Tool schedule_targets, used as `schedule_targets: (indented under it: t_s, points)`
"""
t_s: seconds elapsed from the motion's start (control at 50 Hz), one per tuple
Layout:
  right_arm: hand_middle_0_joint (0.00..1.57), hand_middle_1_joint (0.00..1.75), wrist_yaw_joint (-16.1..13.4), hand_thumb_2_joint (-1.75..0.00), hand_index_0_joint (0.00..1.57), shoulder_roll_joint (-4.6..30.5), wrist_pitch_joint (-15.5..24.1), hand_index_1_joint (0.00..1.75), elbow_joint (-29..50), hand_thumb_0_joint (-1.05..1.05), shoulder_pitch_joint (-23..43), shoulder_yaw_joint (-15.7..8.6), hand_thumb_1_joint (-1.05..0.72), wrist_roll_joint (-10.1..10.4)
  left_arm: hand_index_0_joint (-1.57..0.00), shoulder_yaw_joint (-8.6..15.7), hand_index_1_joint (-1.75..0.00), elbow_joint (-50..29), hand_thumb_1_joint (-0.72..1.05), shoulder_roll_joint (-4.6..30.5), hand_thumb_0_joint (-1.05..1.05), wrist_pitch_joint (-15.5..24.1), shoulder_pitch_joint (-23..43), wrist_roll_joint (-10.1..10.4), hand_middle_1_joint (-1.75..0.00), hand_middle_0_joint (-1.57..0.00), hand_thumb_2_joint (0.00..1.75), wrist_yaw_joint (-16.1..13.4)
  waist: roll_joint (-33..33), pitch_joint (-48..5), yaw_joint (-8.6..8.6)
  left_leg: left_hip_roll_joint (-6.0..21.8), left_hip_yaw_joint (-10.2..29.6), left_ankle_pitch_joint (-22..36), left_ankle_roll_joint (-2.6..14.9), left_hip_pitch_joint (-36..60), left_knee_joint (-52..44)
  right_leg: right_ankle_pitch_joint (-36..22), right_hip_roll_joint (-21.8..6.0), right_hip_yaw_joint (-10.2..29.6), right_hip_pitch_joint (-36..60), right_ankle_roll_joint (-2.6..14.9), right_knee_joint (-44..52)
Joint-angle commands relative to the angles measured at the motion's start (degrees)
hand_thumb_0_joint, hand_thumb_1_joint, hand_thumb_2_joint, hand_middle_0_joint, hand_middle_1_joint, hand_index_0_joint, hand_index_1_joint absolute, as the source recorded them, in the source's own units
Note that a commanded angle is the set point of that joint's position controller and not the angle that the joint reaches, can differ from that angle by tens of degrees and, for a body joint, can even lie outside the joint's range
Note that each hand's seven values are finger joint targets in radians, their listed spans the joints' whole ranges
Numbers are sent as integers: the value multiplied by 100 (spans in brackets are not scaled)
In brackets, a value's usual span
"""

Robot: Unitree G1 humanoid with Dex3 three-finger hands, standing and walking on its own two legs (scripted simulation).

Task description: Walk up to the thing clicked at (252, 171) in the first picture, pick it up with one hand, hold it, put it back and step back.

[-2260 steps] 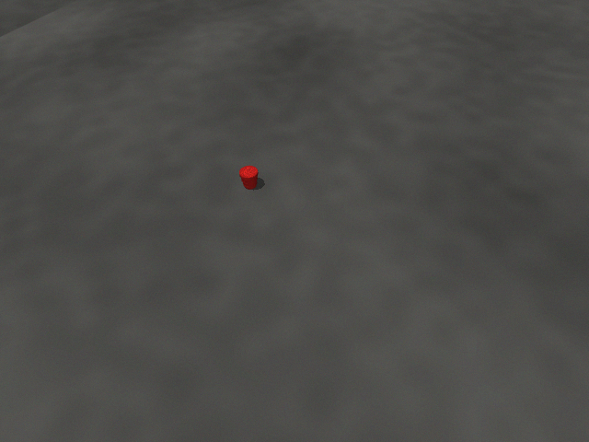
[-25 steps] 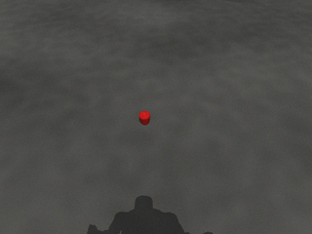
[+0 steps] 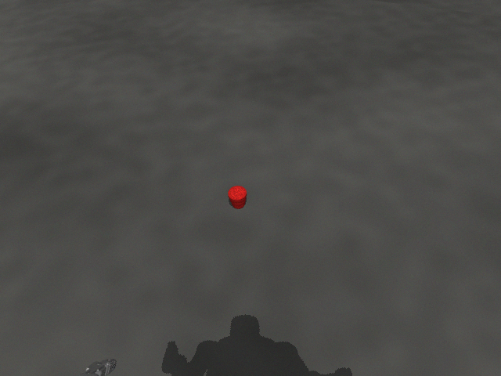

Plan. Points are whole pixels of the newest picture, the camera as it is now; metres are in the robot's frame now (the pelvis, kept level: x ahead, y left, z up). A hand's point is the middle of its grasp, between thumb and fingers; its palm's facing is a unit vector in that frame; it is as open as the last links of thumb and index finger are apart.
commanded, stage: step back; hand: left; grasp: from above
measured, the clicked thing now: (238, 198) +1.01 +0.15 -0.72
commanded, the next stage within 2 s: stand in 0.10 s
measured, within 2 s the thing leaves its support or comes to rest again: neither
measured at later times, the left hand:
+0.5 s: hand out of the picture +0.11 +0.27 -0.14, palm faces +0.00 -0.94 -0.33, open 7.3 cm
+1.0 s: hand out of the picture +0.08 +0.26 -0.14, palm faces -0.04 -0.94 -0.35, open 7.4 cm
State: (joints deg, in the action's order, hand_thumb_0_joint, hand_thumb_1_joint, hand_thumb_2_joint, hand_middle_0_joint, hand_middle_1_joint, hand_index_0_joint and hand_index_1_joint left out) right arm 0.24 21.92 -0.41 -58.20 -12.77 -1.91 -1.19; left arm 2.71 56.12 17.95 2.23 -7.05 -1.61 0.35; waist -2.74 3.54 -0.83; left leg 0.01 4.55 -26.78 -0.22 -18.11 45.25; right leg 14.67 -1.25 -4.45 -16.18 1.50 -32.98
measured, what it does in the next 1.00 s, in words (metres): steps on the spot: left foot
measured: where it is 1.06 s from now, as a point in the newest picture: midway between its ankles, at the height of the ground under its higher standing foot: outside the picture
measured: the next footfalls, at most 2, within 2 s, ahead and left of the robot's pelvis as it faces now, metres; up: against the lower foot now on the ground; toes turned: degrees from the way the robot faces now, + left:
left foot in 0.06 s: +0.06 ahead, +0.14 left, +0.00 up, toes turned +0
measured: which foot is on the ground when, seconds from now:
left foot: up 0.00-0.04, down 0.06-1.00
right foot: down 0.00-1.00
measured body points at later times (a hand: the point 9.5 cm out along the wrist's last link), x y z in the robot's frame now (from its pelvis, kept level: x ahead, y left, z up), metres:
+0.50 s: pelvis +0.02 +0.02 +0.02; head +0.02 +0.02 +0.47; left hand +0.11 +0.32 -0.11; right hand +0.14 -0.27 -0.11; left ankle +0.02 +0.14 -0.73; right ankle +0.04 -0.11 -0.73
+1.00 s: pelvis +0.01 +0.00 +0.02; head +0.02 +0.00 +0.47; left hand +0.08 +0.31 -0.11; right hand +0.07 -0.30 -0.12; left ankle +0.02 +0.14 -0.73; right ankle +0.04 -0.11 -0.73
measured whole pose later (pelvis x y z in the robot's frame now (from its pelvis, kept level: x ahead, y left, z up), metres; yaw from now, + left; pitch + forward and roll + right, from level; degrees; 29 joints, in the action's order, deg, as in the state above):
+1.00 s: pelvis +0.01 +0.00 +0.02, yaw -1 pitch -3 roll +0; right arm 1.3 20.1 0.4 -66.3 -7.1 -0.2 -0.7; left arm -0.4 66.0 20.0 0.9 -6.4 -0.5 0.5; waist -0.5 3.3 0.0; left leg 1.6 0.3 -9.8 -1.8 -5.7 18.1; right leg 8.4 -1.1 -3.2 -8.3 0.3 -19.2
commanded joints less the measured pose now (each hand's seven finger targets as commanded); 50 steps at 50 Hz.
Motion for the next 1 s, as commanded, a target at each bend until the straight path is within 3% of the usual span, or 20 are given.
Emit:
schedule_targets:
  t_s: [0.0, 0.04, 0.06, 0.08, 0.1, 0.12, 0.14, 0.16, 0.18, 0.22, 0.28, 0.38, 0.46, 0.5, 0.52, 0.64, 0.72, 0.82, 0.92, 0.98]
  points:
    - [20, 30, -80, -90, 20, 856, 132, 30, 84, 0, -224, -242, -90, -40, -20, 426, -30, -376, 90, 1733, 0, 83, 438, 35, -30, -20, 90, -119, 1185, -376, 58, 79, -450, 367, 6, 162, -1253, -547, -1305, 1244, 353, 709, 994]
    - [20, 30, -109, -90, 20, 857, 196, 30, -45, 0, -375, -281, -90, -81, -20, 368, -30, -360, 90, 1592, 0, 32, 437, 94, -30, -20, 90, -113, 922, -626, 179, 28, -480, 1576, 41, 780, -2190, -1679, -1138, 940, 365, 454, 288]
    - [20, 30, -138, -90, 20, 1018, 225, 30, -42, 0, -332, -341, -90, -117, -20, 322, -30, -397, 90, 1417, 0, 15, 420, 125, -30, -20, 90, -119, 584, -831, 149, 372, 15, 2415, 177, 1012, -2209, -1952, -951, 751, 302, 247, -138]
    - [20, 30, -134, -90, 20, 1342, 356, 30, 222, 0, 161, -308, -90, -98, -20, 149, -30, -299, 90, 1080, 0, -6, 57, 269, -30, -20, 90, -87, 31, -897, -82, 1212, 1117, 3400, 361, 1287, -2564, -1407, -341, 456, 54, -54, -272]
    - [20, 30, -117, -90, 20, 1484, 399, 30, 226, 0, 525, -302, -90, -45, -20, 158, -30, -207, 90, 1146, 0, -48, 223, 310, -30, -20, 90, -101, 39, -702, -171, 1284, 1176, 3353, 639, 897, -2282, -375, -203, 526, 315, -106, 164]
    - [20, 30, -98, -90, 20, 1392, 398, 30, 186, 0, 732, -289, -90, -21, -20, 124, -30, -134, 90, 1217, 0, -54, 240, 281, -30, -20, 90, -97, -104, -678, -217, 1215, 1041, 3140, 582, 626, -2243, -372, -296, 655, 659, -82, 482]
    - [20, 30, -71, -90, 20, 1172, 389, 30, 115, 0, 734, -223, -90, 29, -20, 121, -30, -37, 90, 1268, 0, -33, 360, 230, -30, -20, 90, -78, -21, -620, -142, 1065, 715, 3047, 455, 557, -2333, -641, -410, 669, 936, -60, 572]
    - [20, 30, -80, -90, 20, 1068, 384, 30, 124, 0, 770, -197, -90, 50, -20, 128, -30, 8, 90, 1304, 0, -16, 399, 193, -30, -20, 90, -70, -59, -737, -89, 873, 382, 3385, 302, 850, -2263, -1309, -531, 679, 1021, -12, 605]
    - [20, 30, -97, -90, 20, 1038, 376, 30, 67, 0, 597, -171, -90, 58, -20, 119, -30, 72, 90, 1335, 0, -8, 382, 175, -30, -20, 90, -67, -142, -774, 7, 823, 290, 3571, 216, 943, -2306, -1595, -544, 637, 1086, -2, 533]
    - [20, 30, -107, -90, 20, 1143, 380, 30, -28, 0, 620, -159, -90, 63, -20, 71, -30, 161, 90, 1296, 0, -23, 329, 170, -30, -20, 90, -52, -279, -693, -11, 843, 260, 3891, 167, 1063, -2391, -1666, -504, 597, 1109, -9, 641]
    - [20, 30, -113, -90, 20, 1078, 332, 30, -54, 0, 790, -137, -90, 91, -20, 14, -30, 290, 90, 1321, 0, -47, 401, 157, -30, -20, 90, -54, -188, -715, 18, 820, 174, 3837, 151, 1177, -2496, -1748, -529, 585, 1203, -25, 873]
    - [20, 30, -107, -90, 20, 1039, 269, 30, -120, 0, 1046, -114, -90, 92, -20, -27, -30, 472, 90, 1382, 0, -73, 447, 125, -30, -20, 90, -48, 68, -419, 10, 777, 145, 2737, 125, 1128, -2852, -1223, -569, 638, 1115, -89, 1314]
    - [20, 30, -71, -90, 20, 998, 251, 30, -185, 0, 1080, -96, -90, 82, -20, -61, -30, 544, 90, 1379, 0, -35, 472, 118, -30, -20, 90, -40, 242, -349, 40, 739, 94, 2383, 109, 1207, -2956, -1045, -636, 719, 1027, -77, 1515]
    - [20, 30, -56, -90, 20, 995, 266, 30, -202, 0, 1112, -95, -90, 74, -20, -72, -30, 561, 90, 1374, 0, -19, 457, 104, -30, -20, 90, -39, 230, -405, 36, 749, 80, 2485, 96, 1297, -2971, -1175, -650, 723, 1009, -89, 1564]
    - [20, 30, -47, -90, 20, 1005, 255, 30, -214, 0, 1165, -98, -90, 81, -20, -82, -30, 587, 90, 1358, 0, -18, 439, 101, -30, -20, 90, -46, 240, -309, 36, 739, 93, 2188, 89, 1220, -3031, -921, -631, 709, 936, -110, 1634]
    - [20, 30, -18, -90, 20, 978, 252, 30, -247, 0, 1201, -83, -90, 61, -20, -73, -30, 573, 90, 1458, 0, 33, 514, 105, -30, -20, 90, -61, 360, -547, 53, 734, 39, 2378, 71, 1345, -3009, -1223, -708, 756, 1084, -87, 1667]
    - [20, 30, 9, -90, 20, 952, 208, 30, -321, 0, 1148, -71, -90, 61, -20, -87, -30, 599, 90, 1483, 0, 31, 470, 106, -30, -20, 90, -69, 427, -396, 49, 673, 28, 1822, 65, 1158, -3047, -533, -693, 802, 933, -106, 1872]
    - [20, 30, 9, -90, 20, 965, 214, 30, -376, 0, 1061, -64, -90, 41, -20, -67, -30, 602, 90, 1536, 0, 18, 452, 101, -30, -20, 90, -63, 265, -429, 63, 694, 32, 1788, 63, 1121, -3090, -529, -687, 819, 946, -75, 1803]
    - [20, 30, 16, -90, 20, 957, 187, 30, -442, 0, 930, -45, -90, 43, -20, -69, -30, 598, 90, 1557, 0, 6, 415, 101, -30, -20, 90, -60, 330, -287, 48, 651, 28, 1501, 69, 907, -3065, -2, -684, 898, 852, -82, 1923]
    - [20, 30, 10, -90, 20, 999, 201, 30, -424, 0, 872, -45, -90, 39, -20, -66, -30, 584, 90, 1539, 0, 13, 399, 110, -30, -20, 90, -55, 273, -439, 60, 697, 44, 1805, 80, 976, -3063, -480, -671, 851, 984, -67, 1798]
